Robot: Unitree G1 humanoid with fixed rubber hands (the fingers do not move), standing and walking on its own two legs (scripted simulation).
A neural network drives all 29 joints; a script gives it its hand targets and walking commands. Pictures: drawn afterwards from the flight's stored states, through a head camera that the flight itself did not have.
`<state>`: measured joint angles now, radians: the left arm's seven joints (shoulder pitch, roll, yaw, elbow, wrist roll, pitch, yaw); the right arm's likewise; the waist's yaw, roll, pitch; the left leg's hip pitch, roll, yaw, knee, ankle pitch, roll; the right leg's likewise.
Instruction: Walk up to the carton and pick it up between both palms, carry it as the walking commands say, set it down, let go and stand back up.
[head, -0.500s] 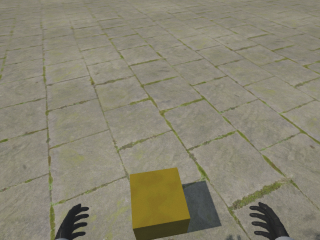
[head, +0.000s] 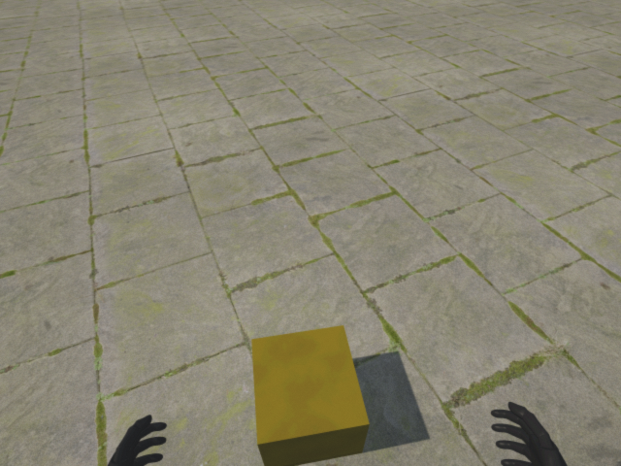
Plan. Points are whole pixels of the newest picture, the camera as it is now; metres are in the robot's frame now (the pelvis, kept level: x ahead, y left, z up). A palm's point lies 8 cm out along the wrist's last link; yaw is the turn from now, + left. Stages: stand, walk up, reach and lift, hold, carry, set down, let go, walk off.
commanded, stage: stand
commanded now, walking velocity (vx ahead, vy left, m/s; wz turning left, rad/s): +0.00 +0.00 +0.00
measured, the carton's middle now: (306, 395) +0.50 +0.06 -0.66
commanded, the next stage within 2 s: none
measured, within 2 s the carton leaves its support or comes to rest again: neither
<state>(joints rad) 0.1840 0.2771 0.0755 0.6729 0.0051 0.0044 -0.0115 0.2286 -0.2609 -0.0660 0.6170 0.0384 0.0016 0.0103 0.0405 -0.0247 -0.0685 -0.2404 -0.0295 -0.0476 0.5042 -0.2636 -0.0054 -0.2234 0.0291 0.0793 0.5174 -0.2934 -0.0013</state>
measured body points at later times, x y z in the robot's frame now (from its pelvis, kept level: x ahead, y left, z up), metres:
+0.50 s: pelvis -0.02 +0.00 +0.00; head -0.06 +0.01 +0.45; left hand +0.12 +0.28 -0.09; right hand +0.14 -0.26 -0.07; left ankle +0.00 +0.12 -0.74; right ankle -0.01 -0.12 -0.74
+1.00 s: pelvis -0.03 +0.00 +0.00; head -0.07 +0.01 +0.45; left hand +0.10 +0.28 -0.10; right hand +0.12 -0.27 -0.08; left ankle +0.00 +0.12 -0.74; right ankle -0.01 -0.12 -0.74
